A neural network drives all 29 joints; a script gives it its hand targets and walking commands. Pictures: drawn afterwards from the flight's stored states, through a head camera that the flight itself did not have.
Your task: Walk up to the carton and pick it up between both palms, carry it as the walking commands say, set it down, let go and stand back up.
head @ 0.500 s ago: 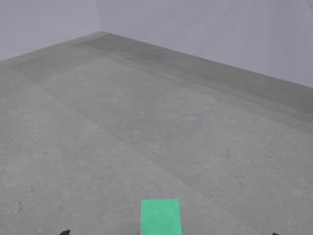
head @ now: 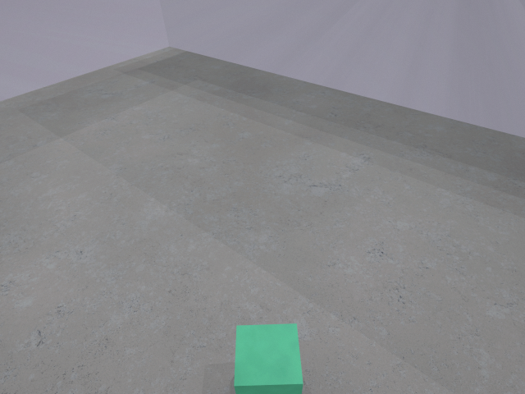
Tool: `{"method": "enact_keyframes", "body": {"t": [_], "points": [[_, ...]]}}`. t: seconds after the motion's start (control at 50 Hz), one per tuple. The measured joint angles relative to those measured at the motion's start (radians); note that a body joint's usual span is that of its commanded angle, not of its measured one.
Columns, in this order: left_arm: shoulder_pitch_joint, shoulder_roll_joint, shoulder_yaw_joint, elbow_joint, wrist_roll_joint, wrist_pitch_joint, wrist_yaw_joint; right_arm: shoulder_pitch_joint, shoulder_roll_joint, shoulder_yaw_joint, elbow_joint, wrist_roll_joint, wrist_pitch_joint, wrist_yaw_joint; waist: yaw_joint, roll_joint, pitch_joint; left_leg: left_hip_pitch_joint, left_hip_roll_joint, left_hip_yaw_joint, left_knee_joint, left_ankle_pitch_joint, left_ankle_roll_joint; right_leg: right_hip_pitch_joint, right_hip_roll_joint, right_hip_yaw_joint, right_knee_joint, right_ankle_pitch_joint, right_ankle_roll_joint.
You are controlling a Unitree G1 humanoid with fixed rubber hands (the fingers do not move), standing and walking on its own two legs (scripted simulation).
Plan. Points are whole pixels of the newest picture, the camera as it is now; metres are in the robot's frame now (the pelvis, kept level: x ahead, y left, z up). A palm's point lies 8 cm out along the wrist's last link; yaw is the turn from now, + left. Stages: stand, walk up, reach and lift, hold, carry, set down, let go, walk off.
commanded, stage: stand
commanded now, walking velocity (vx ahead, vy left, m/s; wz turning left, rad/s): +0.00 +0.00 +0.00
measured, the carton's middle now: (268, 370) +0.42 +0.04 -0.64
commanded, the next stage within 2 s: none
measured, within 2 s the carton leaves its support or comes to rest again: neither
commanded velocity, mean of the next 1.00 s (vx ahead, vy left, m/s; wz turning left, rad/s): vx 0.00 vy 0.00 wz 0.00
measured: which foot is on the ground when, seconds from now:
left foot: down 0.00-1.00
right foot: down 0.00-1.00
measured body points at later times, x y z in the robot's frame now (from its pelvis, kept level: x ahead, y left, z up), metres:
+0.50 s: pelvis -0.02 +0.01 +0.00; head -0.05 +0.01 +0.45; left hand +0.07 +0.31 -0.11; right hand +0.05 -0.30 -0.12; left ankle -0.02 +0.14 -0.74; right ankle +0.01 -0.11 -0.74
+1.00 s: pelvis -0.02 +0.01 +0.01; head -0.04 +0.02 +0.45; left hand +0.07 +0.32 -0.12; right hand +0.06 -0.30 -0.11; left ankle -0.02 +0.14 -0.74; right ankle +0.01 -0.11 -0.74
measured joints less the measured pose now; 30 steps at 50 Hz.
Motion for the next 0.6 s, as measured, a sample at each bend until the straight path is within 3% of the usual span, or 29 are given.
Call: {"method": "enact_keyframes", "body": {"t": [0.6], "points": [[-0.042,0.033,-0.018,0.126,-0.009,0.005,-0.011,-0.03,-0.011,0.012,0.106,0.009,-0.001,0.006,0.003,-0.006,0.031,0.014,-0.007,0.009,-0.049,0.053,0.01,0.018,-0.009,0.011,-0.061,0.06,0.013]]}}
